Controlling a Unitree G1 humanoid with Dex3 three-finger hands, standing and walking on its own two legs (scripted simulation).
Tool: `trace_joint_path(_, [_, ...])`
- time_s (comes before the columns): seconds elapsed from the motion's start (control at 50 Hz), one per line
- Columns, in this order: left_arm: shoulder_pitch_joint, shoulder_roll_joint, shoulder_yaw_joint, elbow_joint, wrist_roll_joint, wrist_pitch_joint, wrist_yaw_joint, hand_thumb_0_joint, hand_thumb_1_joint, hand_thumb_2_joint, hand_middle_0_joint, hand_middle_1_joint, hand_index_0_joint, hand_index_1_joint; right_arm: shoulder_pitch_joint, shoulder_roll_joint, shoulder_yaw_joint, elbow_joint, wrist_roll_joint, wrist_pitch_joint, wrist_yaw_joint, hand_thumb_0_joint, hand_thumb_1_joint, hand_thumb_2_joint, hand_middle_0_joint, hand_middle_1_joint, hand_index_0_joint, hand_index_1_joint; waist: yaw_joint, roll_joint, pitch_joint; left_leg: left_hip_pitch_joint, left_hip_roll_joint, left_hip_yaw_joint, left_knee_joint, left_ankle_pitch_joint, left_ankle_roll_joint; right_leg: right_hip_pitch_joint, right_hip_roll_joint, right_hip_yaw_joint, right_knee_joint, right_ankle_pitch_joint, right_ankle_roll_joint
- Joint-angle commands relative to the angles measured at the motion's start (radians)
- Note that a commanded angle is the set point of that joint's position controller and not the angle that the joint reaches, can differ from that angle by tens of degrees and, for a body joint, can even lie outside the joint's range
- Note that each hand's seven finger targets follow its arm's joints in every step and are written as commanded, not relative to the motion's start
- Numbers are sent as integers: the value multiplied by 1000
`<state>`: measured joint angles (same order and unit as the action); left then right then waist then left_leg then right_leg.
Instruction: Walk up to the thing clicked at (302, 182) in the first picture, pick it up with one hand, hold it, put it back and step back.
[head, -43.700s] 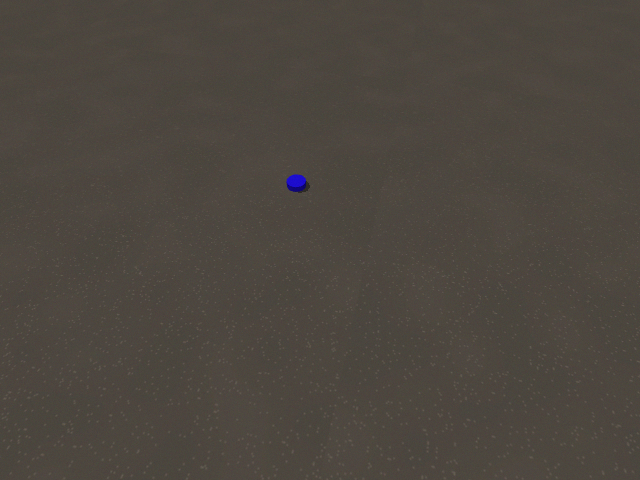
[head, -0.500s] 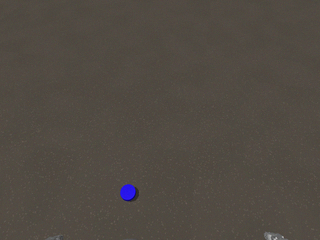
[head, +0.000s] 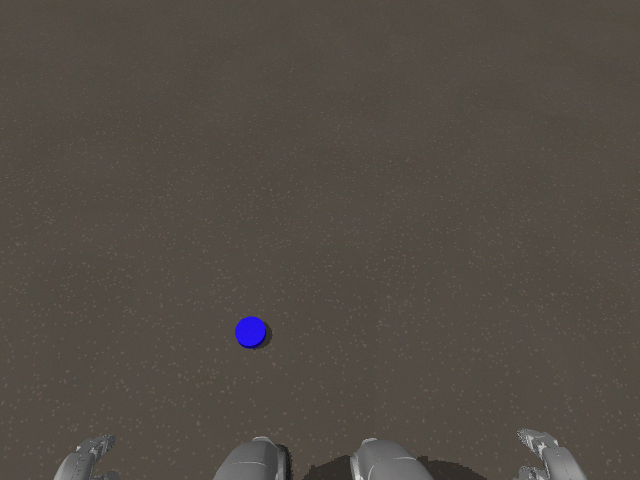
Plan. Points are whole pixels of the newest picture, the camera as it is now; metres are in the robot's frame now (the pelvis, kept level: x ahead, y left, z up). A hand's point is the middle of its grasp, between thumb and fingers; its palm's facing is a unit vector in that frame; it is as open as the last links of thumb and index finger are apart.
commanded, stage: step back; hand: left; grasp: from above
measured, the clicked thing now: (250, 332) +0.51 +0.19 -0.74
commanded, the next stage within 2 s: none
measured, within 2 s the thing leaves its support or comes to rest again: neither
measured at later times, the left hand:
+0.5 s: hand out of the picture -0.01 +0.28 -0.14, palm faces +0.05 -0.93 -0.37, open 7.4 cm
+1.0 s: hand out of the picture -0.22 +0.24 -0.13, palm faces +0.00 -0.91 -0.42, open 7.4 cm
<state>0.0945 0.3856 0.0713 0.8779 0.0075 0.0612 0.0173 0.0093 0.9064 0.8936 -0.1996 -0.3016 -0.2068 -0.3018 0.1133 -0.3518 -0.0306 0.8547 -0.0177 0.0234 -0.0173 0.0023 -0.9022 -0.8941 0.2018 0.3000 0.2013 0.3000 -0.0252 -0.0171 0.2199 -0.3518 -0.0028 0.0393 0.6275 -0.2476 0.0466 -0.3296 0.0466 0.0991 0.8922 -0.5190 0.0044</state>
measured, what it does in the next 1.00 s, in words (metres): walks backwards: right foot, then left foot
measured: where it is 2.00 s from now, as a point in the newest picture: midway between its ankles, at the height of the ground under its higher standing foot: outside the picture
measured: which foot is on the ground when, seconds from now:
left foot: down 0.00-0.08, up 0.10-0.36, down 0.38-0.82, up 0.84-1.00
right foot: up 0.00-0.04, down 0.06-0.40, up 0.42-0.76, down 0.78-1.00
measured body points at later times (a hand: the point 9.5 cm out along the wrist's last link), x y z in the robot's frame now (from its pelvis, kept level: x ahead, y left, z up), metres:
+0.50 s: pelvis -0.13 +0.01 +0.00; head -0.07 +0.04 +0.45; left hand -0.01 +0.33 -0.12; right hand -0.03 -0.30 -0.10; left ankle -0.12 +0.11 -0.72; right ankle -0.10 -0.13 -0.67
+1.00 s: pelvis -0.29 -0.03 +0.00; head -0.24 -0.04 +0.45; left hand -0.22 +0.29 -0.10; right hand -0.20 -0.35 -0.12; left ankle -0.29 +0.11 -0.66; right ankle -0.26 -0.15 -0.72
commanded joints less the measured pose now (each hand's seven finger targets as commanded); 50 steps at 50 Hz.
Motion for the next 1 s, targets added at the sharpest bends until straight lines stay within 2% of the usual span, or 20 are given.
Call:
trace_joint_path(0.0, [131,163,55,-41,15,-40,-2,0,900,900,-200,-300,-200,-300,-9,-297,-82,-73,4,-7,-12,0,-900,-900,200,300,200,300,35,145,-319,174,230,-250,-75,354,149,121,-23,-84,-351,194,-35])
trace_joint_path(0.04, [163,218,71,-38,32,-54,-2,0,900,900,-200,-300,-200,-300,-3,-257,-66,-71,20,-3,-6,0,-900,-900,200,300,200,300,37,34,-321,-21,145,-205,7,169,50,264,-118,70,-456,351,-88])
trace_joint_path(0.06, [132,305,90,-59,20,-51,-6,0,900,900,-200,-300,-200,-300,-39,-217,-60,-85,27,-4,-4,0,-900,-900,200,300,200,300,61,-179,-259,-124,-40,-91,187,-111,-19,175,-309,318,-533,398,-228])
trace_joint_path(0.08, [59,361,97,-100,28,-53,-6,0,900,900,-200,-300,-200,-300,-46,-232,-71,-72,18,4,-13,0,-900,-900,200,300,200,300,74,-271,-205,-76,-98,-119,446,-382,-41,-13,-466,474,-586,457,-353])
trace_joint_path(0.14, [-58,240,69,-134,18,-55,9,0,900,900,-200,-300,-200,-300,52,-228,-68,-23,32,4,-9,0,-900,-900,200,300,200,300,-2,-114,-149,-96,-118,-209,573,-258,-39,2,-299,188,-514,602,-254])
trace_joint_path(0.24, [46,210,66,-155,29,-49,15,0,900,900,-200,-300,-200,-300,54,-215,-55,-43,20,-8,-13,0,-900,-900,200,300,200,300,67,-140,-246,-126,-84,-130,324,-289,-69,276,-272,118,-402,767,-229])
trace_joint_path(0.32, [22,239,61,-183,11,-31,11,0,900,900,-200,-300,-200,-300,135,-201,-65,-22,1,-19,-8,0,-900,-900,200,300,200,300,19,-170,-293,58,-28,-54,-133,-94,-39,255,-257,99,-287,746,-179])
trace_joint_path(0.34, [14,228,55,-188,4,-23,6,0,900,900,-200,-300,-200,-300,159,-204,-72,-12,-5,-26,-7,0,-900,-900,200,300,200,300,1,-119,-295,131,-26,-43,-259,84,-36,203,-225,72,-240,675,-139])
trace_joint_path(0.36, [50,184,45,-193,0,-17,2,0,900,900,-200,-300,-200,-300,133,-256,-87,-27,-23,-34,-8,0,-900,-900,200,300,200,300,23,-10,-299,225,103,-225,-278,208,-2,56,-151,49,-167,479,-83])
trace_joint_path(0.38, [47,150,38,-203,-5,-20,3,0,900,900,-200,-300,-200,-300,80,-374,-108,-46,-23,-34,0,0,-900,-900,200,300,200,300,29,248,-266,253,325,-505,-298,369,115,-151,38,-44,-24,51,-37])
trace_joint_path(0.4, [-32,200,61,-197,10,-21,22,0,900,900,-200,-300,-200,-300,95,-419,-117,-56,-18,-31,4,0,-900,-900,200,300,200,300,-47,249,-242,91,410,-587,-301,427,237,-96,53,69,163,-173,-24])
trace_joint_path(0.46, [50,183,62,-143,-10,-15,20,0,900,900,-200,-300,-200,-300,-28,-290,-77,-63,-17,-33,-10,0,-900,-900,200,300,200,300,45,122,-211,125,260,-318,-228,470,161,-159,65,129,379,-22,-36])
trace_joint_path(0.64, [102,176,64,-141,7,-22,0,0,900,900,-200,-300,-200,-300,41,-297,-92,-96,-12,-24,-18,0,-900,-900,200,300,200,300,-10,178,-263,253,284,-292,-179,359,221,-94,-5,12,48,-5,28])
trace_joint_path(0.74, [288,167,73,-41,17,-33,-15,0,900,900,-200,-300,-200,-300,-20,-321,-98,-112,-6,0,-6,0,-900,-900,200,300,200,300,65,226,-320,71,223,-243,-147,129,112,200,-27,-109,-417,208,-37])
trace_joint_path(0.76, [278,201,81,-44,32,-39,-14,0,900,900,-200,-300,-200,-300,-5,-280,-87,-110,1,5,-5,0,-900,-900,200,300,200,300,58,135,-294,-48,169,-219,-81,22,53,238,-72,-7,-468,202,-57])
trace_joint_path(0.78, [241,282,103,-72,44,-44,-15,0,900,900,-200,-300,-200,-300,10,-216,-70,-125,10,5,-4,0,-900,-900,200,300,200,300,48,-124,-234,-243,1,-143,115,-209,-21,218,-267,302,-547,119,-123])
trace_joint_path(0.8, [150,389,120,-123,40,-37,-13,0,900,900,-200,-300,-200,-300,-58,-224,-80,-135,10,6,-21,0,-900,-900,200,300,200,300,101,-304,-175,-176,-95,-134,367,-363,-54,-62,-459,478,-641,142,-288])
trace_joint_path(0.82, [81,359,108,-153,35,-46,-8,0,900,900,-200,-300,-200,-300,-41,-260,-88,-120,9,9,-23,0,-900,-900,200,300,200,300,64,-236,-136,-129,-67,-219,510,-335,-62,-143,-467,463,-635,212,-309])
trace_joint_path(0.86, [-34,248,80,-168,33,-51,2,0,900,900,-200,-300,-200,-300,62,-238,-82,-72,20,1,-17,0,-900,-900,200,300,200,300,-12,-93,-152,-120,-124,-218,562,-224,-48,-64,-283,153,-503,489,-204])
trace_joint_path(0.98, [52,235,79,-185,42,-41,19,0,900,900,-200,-300,-200,-300,69,-214,-66,-84,7,-9,-18,0,-900,-900,200,300,200,300,62,-181,-214,-120,-62,-120,318,-289,-68,186,-304,114,-409,670,-214])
